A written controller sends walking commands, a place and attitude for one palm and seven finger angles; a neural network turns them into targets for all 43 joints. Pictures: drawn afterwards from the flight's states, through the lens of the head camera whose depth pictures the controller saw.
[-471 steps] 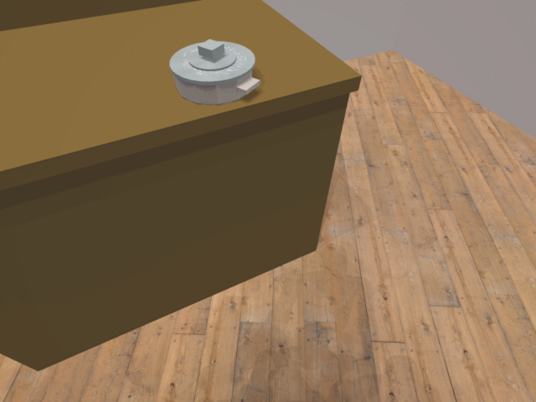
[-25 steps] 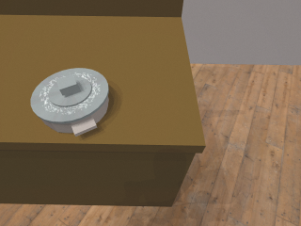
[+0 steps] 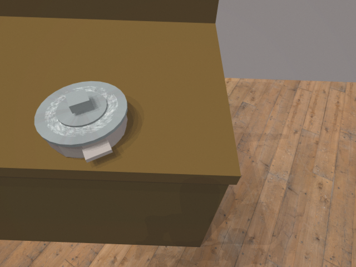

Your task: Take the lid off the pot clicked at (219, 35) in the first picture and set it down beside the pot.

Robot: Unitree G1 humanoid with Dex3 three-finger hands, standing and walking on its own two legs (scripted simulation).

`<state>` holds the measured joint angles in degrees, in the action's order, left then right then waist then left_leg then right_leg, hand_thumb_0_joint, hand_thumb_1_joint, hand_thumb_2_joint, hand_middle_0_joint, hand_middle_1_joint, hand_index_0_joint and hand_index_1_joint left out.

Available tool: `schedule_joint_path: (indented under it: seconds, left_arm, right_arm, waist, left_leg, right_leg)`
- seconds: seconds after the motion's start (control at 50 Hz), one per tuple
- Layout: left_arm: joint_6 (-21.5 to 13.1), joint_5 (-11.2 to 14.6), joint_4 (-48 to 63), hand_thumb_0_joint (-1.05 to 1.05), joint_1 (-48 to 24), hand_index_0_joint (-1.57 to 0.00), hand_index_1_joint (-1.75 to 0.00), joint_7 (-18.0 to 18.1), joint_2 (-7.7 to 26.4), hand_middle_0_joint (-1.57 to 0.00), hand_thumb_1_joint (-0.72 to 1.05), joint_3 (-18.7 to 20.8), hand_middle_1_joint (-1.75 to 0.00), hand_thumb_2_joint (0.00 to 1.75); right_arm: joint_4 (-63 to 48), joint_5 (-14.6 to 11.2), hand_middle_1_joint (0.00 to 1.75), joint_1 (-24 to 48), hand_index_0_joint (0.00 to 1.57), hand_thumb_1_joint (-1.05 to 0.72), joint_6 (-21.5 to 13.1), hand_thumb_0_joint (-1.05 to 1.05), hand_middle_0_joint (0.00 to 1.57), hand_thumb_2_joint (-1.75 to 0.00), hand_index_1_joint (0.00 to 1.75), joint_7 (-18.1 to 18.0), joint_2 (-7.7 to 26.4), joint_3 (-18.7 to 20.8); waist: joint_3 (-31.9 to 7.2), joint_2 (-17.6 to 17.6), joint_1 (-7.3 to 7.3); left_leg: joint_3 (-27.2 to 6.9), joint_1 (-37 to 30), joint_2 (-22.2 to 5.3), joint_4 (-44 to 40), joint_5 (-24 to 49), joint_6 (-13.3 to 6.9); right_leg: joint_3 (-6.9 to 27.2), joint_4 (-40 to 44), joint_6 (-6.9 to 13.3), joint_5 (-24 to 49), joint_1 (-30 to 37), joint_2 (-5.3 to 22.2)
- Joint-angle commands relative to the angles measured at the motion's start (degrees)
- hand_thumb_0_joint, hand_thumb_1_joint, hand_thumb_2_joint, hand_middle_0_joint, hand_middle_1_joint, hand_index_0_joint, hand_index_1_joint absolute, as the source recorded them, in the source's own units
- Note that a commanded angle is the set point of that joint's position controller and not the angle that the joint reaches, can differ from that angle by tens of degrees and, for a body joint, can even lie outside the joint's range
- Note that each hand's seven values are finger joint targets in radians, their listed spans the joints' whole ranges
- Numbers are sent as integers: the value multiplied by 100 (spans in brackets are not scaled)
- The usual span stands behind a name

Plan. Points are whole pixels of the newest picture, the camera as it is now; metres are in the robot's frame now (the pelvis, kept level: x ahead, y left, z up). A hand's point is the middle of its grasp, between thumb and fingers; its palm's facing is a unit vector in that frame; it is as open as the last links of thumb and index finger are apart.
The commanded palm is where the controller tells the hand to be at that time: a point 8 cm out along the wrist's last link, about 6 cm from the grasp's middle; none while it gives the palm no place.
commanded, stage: look again from close up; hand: left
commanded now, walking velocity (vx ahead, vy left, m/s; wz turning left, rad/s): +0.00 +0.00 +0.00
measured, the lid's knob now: (78, 100) +0.40 +0.24 +0.16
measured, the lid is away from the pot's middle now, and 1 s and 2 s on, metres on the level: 0.00 0.00 0.00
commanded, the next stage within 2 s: shuffle to correct the standing spot in 0.12 s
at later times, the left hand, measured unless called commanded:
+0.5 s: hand out of the picture +0.01 +0.21 -0.17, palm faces +0.04 -0.97 -0.26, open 7.4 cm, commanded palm none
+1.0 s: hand out of the picture -0.10 +0.22 -0.15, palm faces +0.02 -0.98 -0.22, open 7.4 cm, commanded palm none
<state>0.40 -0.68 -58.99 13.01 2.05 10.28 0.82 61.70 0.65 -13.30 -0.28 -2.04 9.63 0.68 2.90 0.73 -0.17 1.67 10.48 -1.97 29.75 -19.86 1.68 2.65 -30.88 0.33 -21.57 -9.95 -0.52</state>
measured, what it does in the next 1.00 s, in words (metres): steps on the spot: right foot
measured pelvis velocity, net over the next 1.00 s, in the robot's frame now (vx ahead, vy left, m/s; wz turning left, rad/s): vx -0.09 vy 0.05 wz -0.04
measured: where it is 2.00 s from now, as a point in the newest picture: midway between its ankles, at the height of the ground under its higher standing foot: outside the picture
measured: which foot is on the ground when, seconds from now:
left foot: down 0.00-0.86, up 0.88-1.00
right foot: down 0.00-0.58, up 0.60-0.84, down 0.86-1.00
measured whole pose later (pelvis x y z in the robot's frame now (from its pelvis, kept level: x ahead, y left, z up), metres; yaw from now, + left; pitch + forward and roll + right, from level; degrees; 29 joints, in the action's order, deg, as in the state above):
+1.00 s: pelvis -0.09 +0.05 +0.01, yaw -2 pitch +0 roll +3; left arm -0.3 -1.2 -56.6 22.1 1.2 7.8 0.9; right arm 56.9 1.0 -15.2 1.8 0.4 10.5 2.2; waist 1.4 0.4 -1.0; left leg 2.6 24.2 1.6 47.7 -20.6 0.2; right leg 0.0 -24.0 4.0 -18.4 -5.8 -0.7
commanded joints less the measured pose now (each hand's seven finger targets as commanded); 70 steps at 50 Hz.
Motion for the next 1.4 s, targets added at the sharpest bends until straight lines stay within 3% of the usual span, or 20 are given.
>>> schedule_joint_path:
  seconds: [0.0,0.2,0.32,0.46,0.52,0.56,0.6,0.66,0.76,0.8,0.82,0.84,0.86,0.96,1.04,1.1,1.18,1.22,1.3,1.38]
  left_arm:
    - [-130,5,243,0,293,-20,-30,42,740,-20,90,190,-30,90]
    - [-127,10,220,0,326,-20,-30,36,666,-20,90,189,-30,90]
    - [-74,-9,496,0,405,-20,-30,105,927,-20,90,343,-30,90]
    - [-6,-125,776,0,391,-20,-30,151,1279,-20,90,505,-30,90]
    - [37,-81,1016,0,-133,-20,-30,102,1188,-20,90,495,-30,90]
    - [153,-68,1190,0,-111,-20,-30,110,698,-20,90,415,-30,90]
    - [236,-3,1053,0,-179,-20,-30,204,735,-20,90,435,-30,90]
    - [231,-16,853,0,315,-20,-30,127,702,-20,90,414,-30,90]
    - [150,-42,871,0,457,-20,-30,-51,380,-20,90,198,-30,90]
    - [100,-44,632,0,1016,-20,-30,-83,320,-20,90,156,-30,90]
    - [67,-86,553,0,1261,-20,-30,-63,525,-20,90,191,-30,90]
    - [52,-127,558,0,1301,-20,-30,-33,924,-20,90,265,-30,90]
    - [-13,-73,744,0,882,-20,-30,-13,1151,-20,90,279,-30,90]
    - [-340,-39,521,0,940,-20,-30,-45,676,-20,90,268,-30,90]
    - [-334,-66,188,0,1313,-20,-30,-21,584,-20,90,217,-30,90]
    - [-281,-23,57,0,1201,-20,-30,-12,498,-20,90,174,-30,90]
    - [-165,-28,42,0,1357,-20,-30,42,-19,-20,90,77,-30,90]
    - [-100,23,-95,0,1271,-20,-30,22,94,-20,90,114,-30,90]
    - [-117,13,-203,0,1130,-20,-30,30,221,-20,90,132,-30,90]
    - [-124,8,-105,0,929,-20,-30,49,273,-20,90,158,-30,90]
  right_arm:
    - [-177,-6,30,-380,20,-90,-91,0,20,-90,30,-43,597,141]
    - [-124,-5,30,-432,20,-90,-100,0,20,-90,30,-49,553,138]
    - [-487,1,30,-409,20,-90,36,0,20,-90,30,-66,643,289]
    - [-1064,-21,30,8,20,-90,154,0,20,-90,30,-5,508,385]
    - [-942,-16,30,-597,20,-90,80,0,20,-90,30,50,548,381]
    - [-1119,75,30,-613,20,-90,147,0,20,-90,30,97,1153,463]
    - [-1277,145,30,-247,20,-90,255,0,20,-90,30,79,1046,379]
    - [-1598,177,30,443,20,-90,236,0,20,-90,30,77,900,306]
    - [-1163,125,30,-398,20,-90,93,0,20,-90,30,45,850,325]
    - [-1013,83,30,-379,20,-90,122,0,20,-90,30,67,878,316]
    - [-1035,20,30,-278,20,-90,138,0,20,-90,30,89,676,286]
    - [-1144,-32,30,-129,20,-90,147,0,20,-90,30,109,416,242]
    - [-1238,42,30,99,20,-90,170,0,20,-90,30,160,621,289]
    - [-872,-1,30,60,20,-90,-30,0,20,-90,30,244,503,285]
    - [-763,-55,30,169,20,-90,-96,0,20,-90,30,149,252,179]
    - [-450,-59,30,-212,20,-90,-168,0,20,-90,30,65,168,120]
    - [-131,-8,30,-831,20,-90,-182,0,20,-90,30,-44,810,223]
    - [-37,-26,30,-697,20,-90,-152,0,20,-90,30,-91,636,135]
    - [-68,-39,30,-412,20,-90,-111,0,20,-90,30,-102,437,133]
    - [14,-26,30,-420,20,-90,-104,0,20,-90,30,-84,367,147]
  waist:
    - [-284,-68,33]
    - [-225,-83,18]
    - [-377,-57,-72]
    - [-373,1031,-242]
    - [-583,621,197]
    - [-412,-1647,221]
    - [-246,-1320,106]
    - [-294,-826,-213]
    - [-642,-569,134]
    - [-319,-193,-95]
    - [-33,417,-179]
    - [303,1535,-195]
    - [490,1202,-129]
    - [354,423,-39]
    - [67,751,-174]
    - [-59,759,1]
    - [-110,-429,87]
    - [-157,-1236,17]
    - [42,-133,-26]
    - [-44,53,2]
  left_leg:
    - [-250,-253,-384,-182,2380,-249]
    - [-286,-239,-397,-257,2352,-265]
    - [-163,17,-342,249,2787,-199]
    - [-210,1313,196,1416,-815,11]
    - [-228,-150,34,-163,1053,-78]
    - [-1763,0,-1545,-940,3085,-1020]
    - [-1920,985,-1425,-1251,1822,-1426]
    - [-1218,1132,-888,-1223,1282,-1234]
    - [-1730,171,-1083,-1580,-350,-1210]
    - [-1380,887,-758,-1523,-1257,-860]
    - [-797,1501,-239,-692,-1215,-532]
    - [-36,2089,408,664,-981,-197]
    - [-53,2004,274,1539,-811,-113]
    - [-23,2269,105,2075,-31,-96]
    - [204,1556,138,1045,-43,-52]
    - [260,277,223,-256,1021,-87]
    - [-786,-684,-1009,-115,3665,-665]
    - [-930,-481,-966,-247,4158,-801]
    - [-471,-103,-447,9,3035,-430]
    - [-381,-53,-378,-112,2669,-344]
  right_leg:
    - [358,354,226,2699,-86,531]
    - [315,404,206,2486,-129,508]
    - [618,-11,395,3706,-167,852]
    - [1738,154,1300,4783,103,1992]
    - [888,-508,603,3497,-997,1302]
    - [-443,-2541,-13,-1444,-1770,-80]
    - [40,-4177,133,-1317,-1743,-3]
    - [-253,-4160,94,-732,-1564,139]
    - [-403,-1126,109,-1089,-732,162]
    - [-473,614,186,-394,380,17]
    - [352,1590,356,-734,677,464]
    - [2007,2448,769,-1976,348,1579]
    - [2626,2839,1185,-2385,-451,2278]
    - [1004,1757,1138,1745,614,1445]
    - [608,1222,988,3650,779,1321]
    - [271,653,610,3838,278,954]
    - [-151,230,154,265,-735,247]
    - [-403,285,33,308,-374,286]
    - [2,790,151,1861,-26,534]
    - [-21,736,179,2293,131,612]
